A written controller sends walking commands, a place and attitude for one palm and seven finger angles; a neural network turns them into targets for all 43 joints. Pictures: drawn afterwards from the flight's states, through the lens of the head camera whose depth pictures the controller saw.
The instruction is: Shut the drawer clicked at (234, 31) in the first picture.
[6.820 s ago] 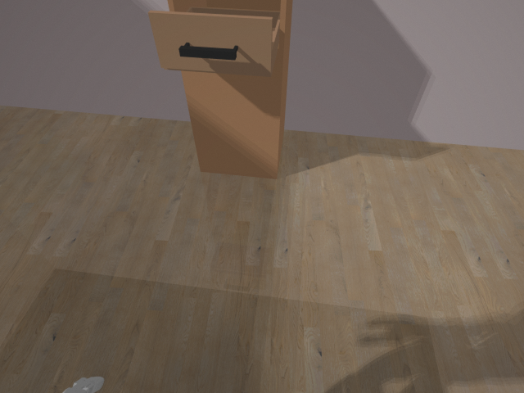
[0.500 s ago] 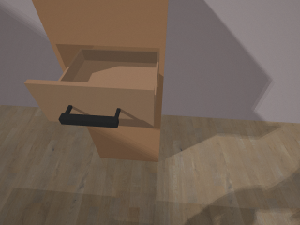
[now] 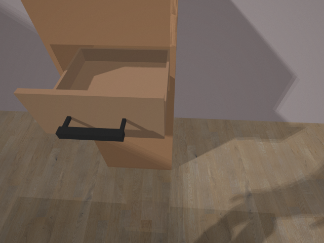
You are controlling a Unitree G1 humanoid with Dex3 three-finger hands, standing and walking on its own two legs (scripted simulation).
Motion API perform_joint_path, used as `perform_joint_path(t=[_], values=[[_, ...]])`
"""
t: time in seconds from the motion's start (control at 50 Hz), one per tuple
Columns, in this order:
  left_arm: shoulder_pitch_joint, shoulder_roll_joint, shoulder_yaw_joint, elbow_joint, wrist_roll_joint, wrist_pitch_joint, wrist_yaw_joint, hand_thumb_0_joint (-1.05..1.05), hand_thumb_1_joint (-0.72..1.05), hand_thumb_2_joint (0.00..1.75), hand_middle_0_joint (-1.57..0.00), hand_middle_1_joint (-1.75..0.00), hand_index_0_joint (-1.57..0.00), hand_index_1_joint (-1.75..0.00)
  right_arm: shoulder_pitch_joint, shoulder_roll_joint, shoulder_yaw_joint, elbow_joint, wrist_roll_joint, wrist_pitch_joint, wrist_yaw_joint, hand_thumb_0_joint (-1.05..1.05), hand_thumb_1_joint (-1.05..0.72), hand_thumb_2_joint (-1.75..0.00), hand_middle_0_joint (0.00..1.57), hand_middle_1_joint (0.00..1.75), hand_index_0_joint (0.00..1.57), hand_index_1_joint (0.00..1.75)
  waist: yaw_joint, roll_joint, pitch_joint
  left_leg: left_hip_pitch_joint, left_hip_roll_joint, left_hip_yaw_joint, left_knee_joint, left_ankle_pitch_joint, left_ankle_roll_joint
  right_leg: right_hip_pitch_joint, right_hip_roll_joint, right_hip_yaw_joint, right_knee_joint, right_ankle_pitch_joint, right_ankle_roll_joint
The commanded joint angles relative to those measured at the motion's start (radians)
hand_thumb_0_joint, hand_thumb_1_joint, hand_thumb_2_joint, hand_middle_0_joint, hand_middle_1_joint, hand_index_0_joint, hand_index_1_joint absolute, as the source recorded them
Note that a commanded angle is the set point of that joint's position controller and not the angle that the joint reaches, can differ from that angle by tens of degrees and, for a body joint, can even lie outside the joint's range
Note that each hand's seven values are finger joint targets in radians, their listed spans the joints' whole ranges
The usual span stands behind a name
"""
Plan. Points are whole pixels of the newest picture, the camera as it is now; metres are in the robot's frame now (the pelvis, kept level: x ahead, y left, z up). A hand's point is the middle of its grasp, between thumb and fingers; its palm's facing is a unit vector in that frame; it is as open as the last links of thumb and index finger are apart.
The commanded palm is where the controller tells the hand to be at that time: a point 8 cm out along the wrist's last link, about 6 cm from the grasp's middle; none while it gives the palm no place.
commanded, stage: come to a stop and stand still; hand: left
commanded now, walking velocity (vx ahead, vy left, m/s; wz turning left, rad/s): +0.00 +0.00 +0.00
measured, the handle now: (93, 127) +0.39 +0.22 +0.04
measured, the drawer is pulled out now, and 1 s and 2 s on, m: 0.23 0.23 0.23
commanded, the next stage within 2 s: look again from close up in 0.50 s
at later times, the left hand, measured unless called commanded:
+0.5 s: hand out of the picture -0.05 +0.19 -0.16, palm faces +0.02 -0.97 -0.24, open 7.4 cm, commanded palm none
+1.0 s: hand out of the picture -0.02 +0.17 -0.17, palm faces +0.03 -0.98 -0.20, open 7.3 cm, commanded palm none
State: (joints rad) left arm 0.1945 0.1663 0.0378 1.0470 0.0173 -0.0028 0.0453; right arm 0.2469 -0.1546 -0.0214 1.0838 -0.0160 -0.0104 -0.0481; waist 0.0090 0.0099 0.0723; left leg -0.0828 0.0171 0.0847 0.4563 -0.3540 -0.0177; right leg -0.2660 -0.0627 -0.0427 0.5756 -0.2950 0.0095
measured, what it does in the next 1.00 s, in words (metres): stands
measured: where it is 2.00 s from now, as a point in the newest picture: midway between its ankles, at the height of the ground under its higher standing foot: outside the picture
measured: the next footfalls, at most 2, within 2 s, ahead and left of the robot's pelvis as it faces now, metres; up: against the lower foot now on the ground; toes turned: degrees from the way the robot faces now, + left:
none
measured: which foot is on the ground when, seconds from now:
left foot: down 0.00-1.00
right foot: down 0.00-1.00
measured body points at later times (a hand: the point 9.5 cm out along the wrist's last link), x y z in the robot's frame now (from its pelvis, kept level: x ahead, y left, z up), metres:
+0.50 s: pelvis -0.05 +0.01 +0.00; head -0.04 -0.01 +0.45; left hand -0.05 +0.24 -0.14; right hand -0.06 -0.22 -0.16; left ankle -0.05 +0.13 -0.73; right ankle +0.01 -0.12 -0.73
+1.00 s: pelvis -0.02 +0.00 +0.00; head -0.01 -0.01 +0.45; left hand -0.02 +0.22 -0.15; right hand -0.03 -0.21 -0.16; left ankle -0.05 +0.13 -0.73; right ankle +0.01 -0.12 -0.73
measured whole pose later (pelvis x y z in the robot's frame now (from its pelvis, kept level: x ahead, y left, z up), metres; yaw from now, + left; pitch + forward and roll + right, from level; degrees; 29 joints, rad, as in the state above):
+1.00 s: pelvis -0.02 +0.00 +0.00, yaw +1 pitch -2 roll +1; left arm 0.26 0.15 0.00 1.13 0.02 -0.02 0.03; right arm 0.29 -0.12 0.02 1.13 -0.02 -0.02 -0.03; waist 0.01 0.00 0.05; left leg -0.13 0.04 0.07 0.45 -0.29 -0.02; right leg -0.24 -0.04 -0.05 0.50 -0.22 0.00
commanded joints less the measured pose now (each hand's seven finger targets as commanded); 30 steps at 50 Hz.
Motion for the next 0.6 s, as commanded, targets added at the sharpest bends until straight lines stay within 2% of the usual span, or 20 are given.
perform_joint_path(t=[0.0, 0.02, 0.04, 0.06, 0.08, 0.1, 0.12, 0.14, 0.16, 0.2, 0.24, 0.32, 0.42, 0.58], values=[[0.174, 0.178, 0.024, -0.033, -0.001, -0.033, 0.031, 0.00, 0.90, 0.90, -0.20, -0.30, -0.20, -0.30, 0.045, -0.089, -0.034, -0.148, 0.016, -0.009, 0.025, 0.00, -0.90, -0.90, 0.20, 0.30, 0.20, 0.30, 0.004, -0.209, -0.195, -0.226, 0.034, -0.052, 0.205, 0.034, 0.016, 0.259, -0.196, 0.185, -0.070, 0.891, -0.090], [0.133, 0.157, 0.007, -0.045, 0.003, -0.036, 0.025, 0.00, 0.90, 0.90, -0.20, -0.30, -0.20, -0.30, 0.031, -0.059, -0.023, -0.145, 0.018, -0.002, 0.025, 0.00, -0.90, -0.90, 0.20, 0.30, 0.20, 0.30, -0.008, -0.187, -0.179, -0.211, 0.038, -0.047, 0.167, -0.109, 0.015, 0.199, -0.221, 0.179, -0.101, 0.769, -0.120], [0.088, 0.154, 0.001, -0.072, 0.006, -0.030, 0.019, 0.00, 0.90, 0.90, -0.20, -0.30, -0.20, -0.30, 0.077, -0.046, -0.020, -0.142, 0.018, 0.000, 0.027, 0.00, -0.90, -0.90, 0.20, 0.30, 0.20, 0.30, -0.037, -0.095, -0.169, -0.144, 0.023, -0.037, 0.071, -0.060, 0.015, 0.129, -0.190, 0.146, -0.094, 0.572, -0.121], [0.047, 0.154, 0.000, -0.086, -0.002, -0.025, 0.013, 0.00, 0.90, 0.90, -0.20, -0.30, -0.20, -0.30, 0.110, -0.046, -0.019, -0.122, 0.008, -0.003, 0.032, 0.00, -0.90, -0.90, 0.20, 0.30, 0.20, 0.30, -0.051, 0.036, -0.147, -0.080, 0.028, -0.028, -0.017, 0.090, 0.018, 0.073, -0.136, 0.110, -0.053, 0.420, -0.104], [0.041, 0.134, -0.005, -0.093, -0.011, -0.021, 0.007, 0.00, 0.90, 0.90, -0.20, -0.30, -0.20, -0.30, 0.118, -0.086, -0.018, -0.117, -0.001, -0.009, 0.032, 0.00, -0.90, -0.90, 0.20, 0.30, 0.20, 0.30, -0.041, 0.126, -0.101, -0.108, 0.087, -0.090, -0.028, 0.215, 0.039, 0.028, -0.072, 0.074, -0.048, 0.250, -0.066], [0.037, 0.129, -0.009, -0.100, -0.006, -0.008, 0.004, 0.00, 0.90, 0.90, -0.20, -0.30, -0.20, -0.30, 0.074, -0.100, -0.015, -0.135, -0.003, -0.008, 0.033, 0.00, -0.90, -0.90, 0.20, 0.30, 0.20, 0.30, -0.019, 0.159, -0.035, -0.178, 0.122, -0.118, -0.065, 0.206, 0.052, 0.015, -0.034, 0.045, -0.068, 0.101, -0.046], [0.038, 0.122, -0.015, -0.098, -0.003, -0.002, 0.000, 0.00, 0.90, 0.90, -0.20, -0.30, -0.20, -0.30, 0.043, -0.108, -0.011, -0.148, -0.002, -0.007, 0.034, 0.00, -0.90, -0.90, 0.20, 0.30, 0.20, 0.30, -0.009, 0.138, 0.017, -0.225, 0.122, -0.129, -0.092, 0.146, 0.057, 0.014, -0.015, 0.035, -0.082, 0.036, -0.037], [0.047, 0.119, -0.020, -0.092, -0.001, 0.000, -0.004, 0.00, 0.90, 0.90, -0.20, -0.30, -0.20, -0.30, 0.030, -0.113, -0.007, -0.156, 0.000, -0.006, 0.034, 0.00, -0.90, -0.90, 0.20, 0.30, 0.20, 0.30, -0.003, 0.081, 0.057, -0.257, 0.112, -0.129, -0.110, 0.060, 0.057, 0.007, -0.013, 0.047, -0.110, 0.005, -0.037], [0.049, 0.123, -0.022, -0.088, 0.000, -0.002, -0.008, 0.00, 0.90, 0.90, -0.20, -0.30, -0.20, -0.30, 0.040, -0.114, -0.006, -0.156, 0.000, -0.006, 0.034, 0.00, -0.90, -0.90, 0.20, 0.30, 0.20, 0.30, -0.007, 0.038, 0.072, -0.259, 0.106, -0.128, -0.122, 0.033, 0.058, 0.002, -0.017, 0.058, -0.129, 0.000, -0.039], [0.062, 0.127, -0.025, -0.083, -0.002, -0.001, -0.012, 0.00, 0.90, 0.90, -0.20, -0.30, -0.20, -0.30, 0.056, -0.125, -0.002, -0.150, -0.001, -0.004, 0.036, 0.00, -0.90, -0.90, 0.20, 0.30, 0.20, 0.30, -0.010, -0.007, 0.071, -0.253, 0.083, -0.120, -0.137, -0.065, 0.054, -0.015, -0.025, 0.082, -0.172, -0.093, -0.039], [0.077, 0.134, -0.025, -0.079, -0.001, 0.001, -0.014, 0.00, 0.90, 0.90, -0.20, -0.30, -0.20, -0.30, 0.073, -0.127, -0.001, -0.140, -0.005, 0.000, 0.039, 0.00, -0.90, -0.90, 0.20, 0.30, 0.20, 0.30, -0.013, -0.007, 0.068, -0.238, 0.069, -0.109, -0.139, -0.098, 0.054, -0.040, -0.028, 0.095, -0.192, -0.146, -0.039], [0.099, 0.132, -0.024, -0.068, -0.002, 0.000, -0.017, 0.00, 0.90, 0.90, -0.20, -0.30, -0.20, -0.30, 0.093, -0.127, 0.004, -0.117, -0.006, -0.001, 0.039, 0.00, -0.90, -0.90, 0.20, 0.30, 0.20, 0.30, -0.010, 0.001, 0.057, -0.251, 0.070, -0.115, -0.158, -0.129, 0.057, -0.030, -0.028, 0.097, -0.197, -0.158, -0.037], [0.122, 0.124, -0.025, -0.041, -0.004, -0.009, -0.018, 0.00, 0.90, 0.90, -0.20, -0.30, -0.20, -0.30, 0.124, -0.112, 0.012, -0.079, -0.003, -0.005, 0.038, 0.00, -0.90, -0.90, 0.20, 0.30, 0.20, 0.30, -0.010, -0.031, 0.028, -0.231, 0.065, -0.111, -0.142, -0.078, 0.057, -0.012, -0.038, 0.103, -0.203, -0.141, -0.040], [0.136, 0.102, -0.031, 0.010, -0.008, -0.018, -0.017, 0.00, 0.90, 0.90, -0.20, -0.30, -0.20, -0.30, 0.169, -0.080, 0.019, -0.008, 0.002, -0.010, 0.033, 0.00, -0.90, -0.90, 0.20, 0.30, 0.20, 0.30, -0.016, -0.025, 0.022, -0.190, 0.068, -0.100, -0.121, 0.021, 0.049, -0.006, -0.048, 0.095, -0.201, -0.071, -0.044]])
